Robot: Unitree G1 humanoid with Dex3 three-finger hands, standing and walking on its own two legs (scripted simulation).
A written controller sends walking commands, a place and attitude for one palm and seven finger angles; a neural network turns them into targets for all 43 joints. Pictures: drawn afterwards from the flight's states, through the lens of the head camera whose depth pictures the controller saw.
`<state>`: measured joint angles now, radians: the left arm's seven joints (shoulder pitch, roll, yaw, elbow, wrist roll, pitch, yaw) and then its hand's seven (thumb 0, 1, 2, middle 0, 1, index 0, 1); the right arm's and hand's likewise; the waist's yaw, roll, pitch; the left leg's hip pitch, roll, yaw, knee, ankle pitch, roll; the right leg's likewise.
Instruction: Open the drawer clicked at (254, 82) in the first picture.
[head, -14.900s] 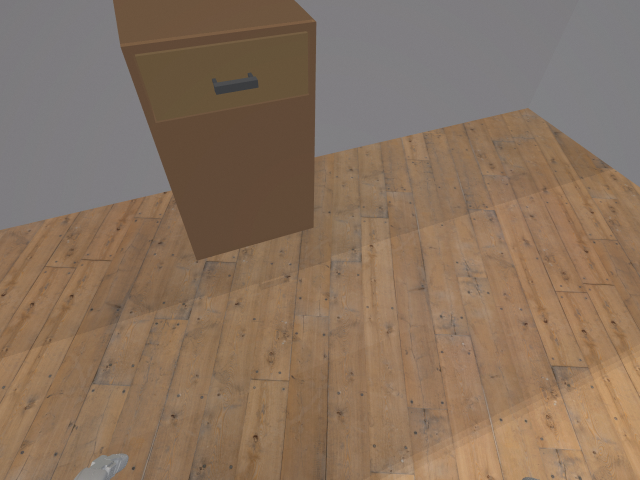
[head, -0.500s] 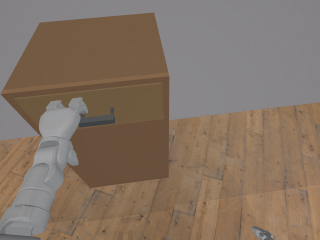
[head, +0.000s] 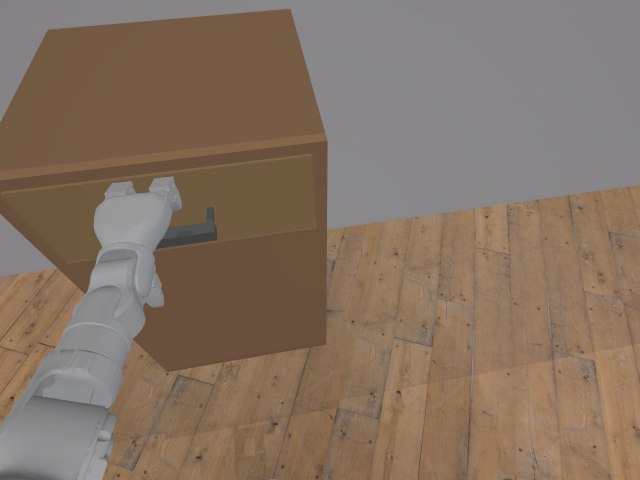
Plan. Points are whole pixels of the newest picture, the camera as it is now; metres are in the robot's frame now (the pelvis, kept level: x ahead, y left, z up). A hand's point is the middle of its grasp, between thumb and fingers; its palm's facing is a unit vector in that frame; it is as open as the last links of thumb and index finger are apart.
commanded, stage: move the hooked fingers above the handle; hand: left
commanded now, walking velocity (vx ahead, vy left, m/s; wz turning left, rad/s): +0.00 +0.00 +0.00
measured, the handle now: (179, 226) +0.49 +0.25 -0.03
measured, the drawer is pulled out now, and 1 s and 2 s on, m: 0.00 0.00 0.00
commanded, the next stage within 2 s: none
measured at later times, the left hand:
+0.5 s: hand (157, 232) +0.44 +0.25 +0.03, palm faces -0.04 -0.03 -1.00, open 13.8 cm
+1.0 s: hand (159, 225) +0.45 +0.25 +0.03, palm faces +0.02 -0.03 -1.00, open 13.8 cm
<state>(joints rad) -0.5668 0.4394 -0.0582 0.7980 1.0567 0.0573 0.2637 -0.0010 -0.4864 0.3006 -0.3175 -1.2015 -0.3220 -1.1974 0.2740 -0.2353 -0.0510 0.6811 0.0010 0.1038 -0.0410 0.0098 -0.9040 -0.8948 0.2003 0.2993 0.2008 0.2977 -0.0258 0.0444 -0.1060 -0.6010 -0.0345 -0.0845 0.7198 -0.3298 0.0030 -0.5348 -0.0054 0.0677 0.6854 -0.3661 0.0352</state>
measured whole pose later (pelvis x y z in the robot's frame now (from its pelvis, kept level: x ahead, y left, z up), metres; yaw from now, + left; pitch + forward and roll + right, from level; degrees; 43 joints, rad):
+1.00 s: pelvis +0.00 +0.00 -0.01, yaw -1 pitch +16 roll -2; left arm -0.66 0.47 0.00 0.92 1.07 0.00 0.34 0.00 -0.49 0.30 -0.35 -1.24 -0.33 -1.20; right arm 0.28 -0.24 -0.05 0.69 -0.01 0.13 -0.02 0.01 -0.90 -0.89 0.20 0.30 0.20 0.30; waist -0.06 0.05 -0.14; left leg -0.70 -0.02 -0.08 0.79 -0.36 0.00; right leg -0.62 0.01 0.07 0.73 -0.38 0.04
